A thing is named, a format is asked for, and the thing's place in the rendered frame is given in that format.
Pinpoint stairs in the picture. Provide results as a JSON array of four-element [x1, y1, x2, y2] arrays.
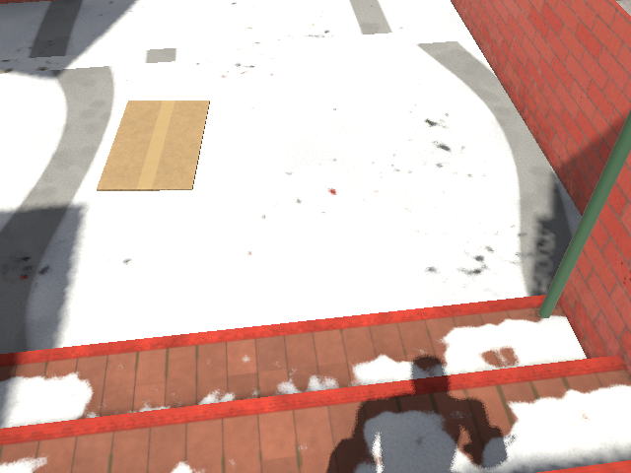
[[0, 295, 631, 473]]

